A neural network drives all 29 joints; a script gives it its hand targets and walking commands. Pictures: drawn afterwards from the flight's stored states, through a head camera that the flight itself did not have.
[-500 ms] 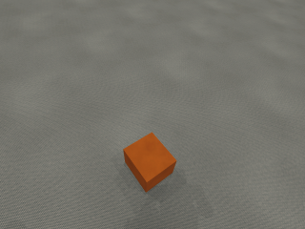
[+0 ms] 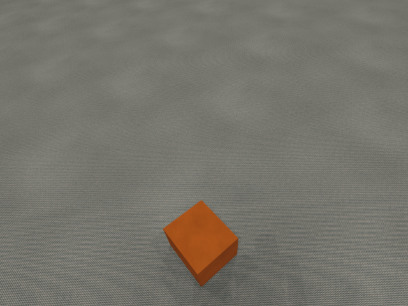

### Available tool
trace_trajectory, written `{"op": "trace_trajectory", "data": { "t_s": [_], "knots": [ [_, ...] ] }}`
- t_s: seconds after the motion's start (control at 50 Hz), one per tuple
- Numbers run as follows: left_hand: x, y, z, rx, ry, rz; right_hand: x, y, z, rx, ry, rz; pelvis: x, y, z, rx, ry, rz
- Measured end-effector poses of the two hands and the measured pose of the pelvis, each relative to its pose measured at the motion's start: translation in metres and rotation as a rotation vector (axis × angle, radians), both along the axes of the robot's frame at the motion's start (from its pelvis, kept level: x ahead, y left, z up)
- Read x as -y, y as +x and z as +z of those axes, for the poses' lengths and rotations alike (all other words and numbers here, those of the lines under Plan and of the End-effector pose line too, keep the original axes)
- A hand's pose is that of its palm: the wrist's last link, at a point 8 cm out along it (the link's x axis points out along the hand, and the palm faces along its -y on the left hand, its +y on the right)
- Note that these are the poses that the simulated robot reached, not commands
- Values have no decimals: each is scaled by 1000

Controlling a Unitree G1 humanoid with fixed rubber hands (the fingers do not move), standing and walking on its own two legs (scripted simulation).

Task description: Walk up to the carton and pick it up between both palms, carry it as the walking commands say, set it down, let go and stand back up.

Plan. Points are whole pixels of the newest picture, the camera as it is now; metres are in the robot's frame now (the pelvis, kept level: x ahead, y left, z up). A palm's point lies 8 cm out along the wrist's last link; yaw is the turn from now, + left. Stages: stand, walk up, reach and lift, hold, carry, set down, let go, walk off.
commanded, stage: walk up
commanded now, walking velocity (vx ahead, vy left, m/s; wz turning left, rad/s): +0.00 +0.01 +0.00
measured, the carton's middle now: (201, 241) +0.53 +0.08 -0.68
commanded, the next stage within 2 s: none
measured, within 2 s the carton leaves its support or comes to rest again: neither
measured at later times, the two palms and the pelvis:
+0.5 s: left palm out of the picture -0.04 +0.32 -0.15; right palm out of the picture +0.02 -0.15 -0.12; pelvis -0.01 +0.08 +0.01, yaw +2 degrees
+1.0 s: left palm out of the picture +0.06 +0.28 -0.12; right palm out of the picture +0.01 -0.31 -0.10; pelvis +0.01 +0.00 +0.01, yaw +12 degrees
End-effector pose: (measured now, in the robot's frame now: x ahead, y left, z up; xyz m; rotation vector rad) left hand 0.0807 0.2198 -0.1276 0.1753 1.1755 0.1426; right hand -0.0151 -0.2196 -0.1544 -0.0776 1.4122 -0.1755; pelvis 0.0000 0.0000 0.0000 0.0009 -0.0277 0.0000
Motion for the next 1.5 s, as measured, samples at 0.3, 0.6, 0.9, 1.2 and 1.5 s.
{"op": "trace_trajectory", "data": {
  "t_s": [0.3, 0.6, 0.9, 1.2, 1.5],
  "knots": [
    [-89, -103, -10, -183, 84, 161, 0, 52, 19, 77, -122, 126, -43, -14, -2, -11, 6, 39],
    [-88, -114, -26, -249, -38, 112, -83, 42, 22, 117, -65, 89, -81, -13, 2, 14, 15, 18],
    [-98, -47, 5, -25, 61, 97, 30, 7, 48, -59, -243, 136, -40, -8, 8, -40, -28, 171],
    [21, -60, 13, -31, 54, 339, 110, 206, 36, 146, -210, 426, 59, 47, 4, -66, -14, 339],
    [95, -79, -21, -197, -70, 533, 38, 354, 51, 366, -119, 628, 92, 112, -1, -34, -54, 457]
  ]
}}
